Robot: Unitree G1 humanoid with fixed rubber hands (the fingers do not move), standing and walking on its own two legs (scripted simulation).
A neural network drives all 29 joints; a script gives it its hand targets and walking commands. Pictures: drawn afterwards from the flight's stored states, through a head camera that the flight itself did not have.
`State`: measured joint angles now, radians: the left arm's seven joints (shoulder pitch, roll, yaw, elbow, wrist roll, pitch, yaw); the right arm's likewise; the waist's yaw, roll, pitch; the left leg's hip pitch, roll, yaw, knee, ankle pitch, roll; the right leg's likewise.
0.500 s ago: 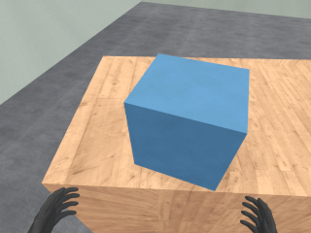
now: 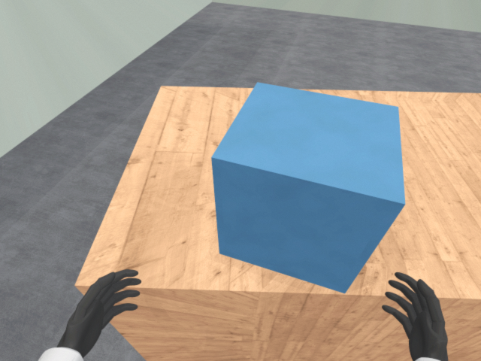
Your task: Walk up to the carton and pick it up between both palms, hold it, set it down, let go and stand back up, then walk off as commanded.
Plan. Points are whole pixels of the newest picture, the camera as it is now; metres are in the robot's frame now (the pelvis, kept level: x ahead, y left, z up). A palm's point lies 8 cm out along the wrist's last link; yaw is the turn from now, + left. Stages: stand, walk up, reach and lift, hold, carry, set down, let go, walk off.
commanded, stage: reach and lift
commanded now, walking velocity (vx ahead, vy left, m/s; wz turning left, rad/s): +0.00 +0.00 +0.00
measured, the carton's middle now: (300, 186) +0.44 -0.09 +0.05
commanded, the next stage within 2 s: none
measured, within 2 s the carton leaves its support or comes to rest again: neither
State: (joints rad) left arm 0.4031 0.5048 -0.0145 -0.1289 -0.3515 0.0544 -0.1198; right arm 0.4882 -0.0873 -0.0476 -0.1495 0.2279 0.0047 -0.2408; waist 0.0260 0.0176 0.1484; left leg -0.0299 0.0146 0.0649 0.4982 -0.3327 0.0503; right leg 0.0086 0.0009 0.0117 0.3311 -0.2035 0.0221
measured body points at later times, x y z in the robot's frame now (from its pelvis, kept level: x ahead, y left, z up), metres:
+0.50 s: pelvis -0.02 -0.02 +0.00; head -0.01 -0.01 +0.45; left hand +0.29 +0.20 +0.09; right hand +0.22 -0.26 +0.08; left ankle -0.03 +0.07 -0.74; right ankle +0.00 -0.16 -0.74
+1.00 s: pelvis -0.01 -0.04 +0.01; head +0.01 -0.02 +0.46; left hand +0.35 +0.19 +0.13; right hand +0.27 -0.27 +0.12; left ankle -0.03 +0.07 -0.74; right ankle +0.00 -0.16 -0.74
